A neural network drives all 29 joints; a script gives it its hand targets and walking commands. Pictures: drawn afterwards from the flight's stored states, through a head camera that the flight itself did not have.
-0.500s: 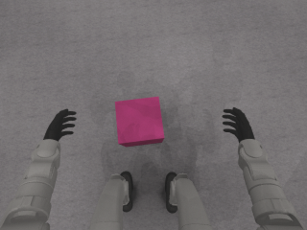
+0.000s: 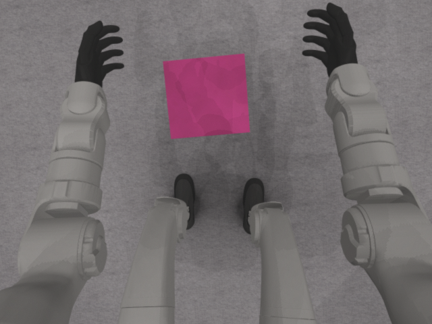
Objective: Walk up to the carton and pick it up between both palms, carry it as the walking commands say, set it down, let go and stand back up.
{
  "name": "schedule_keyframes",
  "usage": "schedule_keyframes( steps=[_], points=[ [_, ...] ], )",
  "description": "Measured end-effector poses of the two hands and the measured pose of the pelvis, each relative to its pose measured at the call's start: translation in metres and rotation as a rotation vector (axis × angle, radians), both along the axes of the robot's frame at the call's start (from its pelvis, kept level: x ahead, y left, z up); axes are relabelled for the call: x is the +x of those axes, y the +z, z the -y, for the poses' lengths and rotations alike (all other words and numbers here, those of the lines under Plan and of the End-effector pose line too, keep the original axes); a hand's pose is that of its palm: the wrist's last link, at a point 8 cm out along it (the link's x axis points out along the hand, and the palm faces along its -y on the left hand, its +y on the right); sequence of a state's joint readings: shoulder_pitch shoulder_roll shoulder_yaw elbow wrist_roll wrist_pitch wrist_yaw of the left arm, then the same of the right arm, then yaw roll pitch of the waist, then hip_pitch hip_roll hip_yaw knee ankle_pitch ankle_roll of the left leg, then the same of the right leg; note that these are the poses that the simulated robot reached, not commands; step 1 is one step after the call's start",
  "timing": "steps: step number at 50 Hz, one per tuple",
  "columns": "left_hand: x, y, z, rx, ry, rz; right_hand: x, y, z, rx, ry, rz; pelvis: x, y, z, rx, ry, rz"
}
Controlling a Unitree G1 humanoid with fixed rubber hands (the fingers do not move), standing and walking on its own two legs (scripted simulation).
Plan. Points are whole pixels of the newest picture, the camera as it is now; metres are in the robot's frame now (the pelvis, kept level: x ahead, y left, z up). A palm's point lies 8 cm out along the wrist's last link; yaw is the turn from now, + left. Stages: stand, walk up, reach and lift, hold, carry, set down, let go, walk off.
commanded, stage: reach and lift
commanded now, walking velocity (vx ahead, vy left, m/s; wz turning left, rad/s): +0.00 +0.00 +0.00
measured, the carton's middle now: (209, 102) +0.47 +0.06 -0.54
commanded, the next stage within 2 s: none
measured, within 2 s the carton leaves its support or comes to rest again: neither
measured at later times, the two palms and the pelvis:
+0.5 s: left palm (127, 86) +0.46 +0.20 -0.22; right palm (318, 64) +0.52 -0.15 -0.22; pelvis -0.07 -0.01 -0.09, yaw +3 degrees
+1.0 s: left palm (136, 93) +0.47 +0.23 -0.38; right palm (289, 76) +0.53 -0.14 -0.38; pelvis -0.06 +0.00 -0.23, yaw +4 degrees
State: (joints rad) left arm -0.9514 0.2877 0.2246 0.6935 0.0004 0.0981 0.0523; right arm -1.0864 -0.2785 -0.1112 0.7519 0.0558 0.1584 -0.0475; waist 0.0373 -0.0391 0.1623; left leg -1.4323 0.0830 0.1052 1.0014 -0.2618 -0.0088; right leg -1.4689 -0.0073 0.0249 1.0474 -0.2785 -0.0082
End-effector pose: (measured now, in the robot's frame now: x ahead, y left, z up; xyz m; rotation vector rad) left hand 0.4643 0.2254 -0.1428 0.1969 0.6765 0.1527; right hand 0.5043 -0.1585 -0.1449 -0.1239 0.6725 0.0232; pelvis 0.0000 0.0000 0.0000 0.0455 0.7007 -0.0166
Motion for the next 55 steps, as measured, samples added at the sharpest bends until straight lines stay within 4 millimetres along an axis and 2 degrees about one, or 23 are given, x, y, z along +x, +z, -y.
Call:
schedule_keyframes(
  steps=[5,10,13,15,19,22,25,30,35,38,41,45,48,51,55],
  points=[
    [0.002,-0.014,0.002,0.008,0.012,0.039,0.005,-0.017,-0.006,0.013,0.001,0.028,-0.009,0.000,-0.001,-0.001,-0.001,0.024],
    [-0.012,-0.040,0.014,-0.004,0.007,0.041,-0.003,-0.040,-0.005,-0.006,0.009,0.054,-0.030,0.001,0.001,0.004,-0.001,0.136],
    [-0.021,-0.053,0.016,-0.001,0.031,-0.002,-0.010,-0.053,-0.005,-0.008,-0.004,0.018,-0.040,-0.009,0.004,0.011,0.000,0.120],
    [-0.022,-0.051,0.017,0.011,0.049,0.009,-0.009,-0.050,-0.005,0.002,-0.014,0.030,-0.046,-0.016,0.005,0.016,0.001,0.128],
    [-0.009,-0.045,0.024,0.005,0.061,0.074,0.005,-0.042,-0.007,0.015,-0.019,0.082,-0.062,-0.040,0.009,0.028,0.003,0.162],
    [-0.001,-0.058,0.030,-0.010,0.072,0.041,0.012,-0.051,-0.007,0.027,-0.023,0.056,-0.071,-0.066,0.011,0.039,0.007,0.148],
    [-0.001,-0.078,0.028,-0.018,0.094,0.006,0.012,-0.072,-0.006,0.032,-0.033,0.018,-0.074,-0.095,0.012,0.050,0.013,0.112],
    [-0.009,-0.123,0.016,-0.026,0.138,-0.018,0.004,-0.126,-0.004,0.018,-0.054,-0.027,-0.075,-0.139,0.011,0.062,0.022,0.069],
    [-0.019,-0.186,0.010,-0.044,0.158,-0.037,-0.005,-0.190,-0.008,0.007,-0.084,-0.047,-0.081,-0.165,0.008,0.063,0.023,0.139],
    [-0.022,-0.213,0.002,-0.083,0.220,-0.010,-0.003,-0.213,-0.013,0.026,-0.096,0.005,-0.080,-0.181,0.005,0.060,0.028,0.134],
    [-0.020,-0.224,-0.006,-0.087,0.264,-0.017,0.002,-0.224,-0.015,0.013,-0.103,-0.011,-0.075,-0.197,0.002,0.057,0.032,0.132],
    [-0.006,-0.224,-0.008,-0.094,0.266,0.014,0.018,-0.220,-0.016,0.013,-0.097,0.019,-0.069,-0.213,-0.001,0.053,0.035,0.152],
    [0.005,-0.227,-0.007,-0.107,0.258,0.042,0.025,-0.227,-0.017,0.030,-0.086,0.014,-0.064,-0.222,-0.003,0.052,0.036,0.162],
    [0.008,-0.240,-0.005,-0.118,0.244,0.039,0.022,-0.246,-0.015,0.036,-0.078,-0.009,-0.058,-0.231,-0.002,0.052,0.038,0.166],
    [-0.001,-0.271,-0.007,-0.118,0.241,-0.004,0.008,-0.283,-0.008,0.026,-0.076,-0.045,-0.054,-0.242,-0.001,0.056,0.041,0.152]
  ],
)
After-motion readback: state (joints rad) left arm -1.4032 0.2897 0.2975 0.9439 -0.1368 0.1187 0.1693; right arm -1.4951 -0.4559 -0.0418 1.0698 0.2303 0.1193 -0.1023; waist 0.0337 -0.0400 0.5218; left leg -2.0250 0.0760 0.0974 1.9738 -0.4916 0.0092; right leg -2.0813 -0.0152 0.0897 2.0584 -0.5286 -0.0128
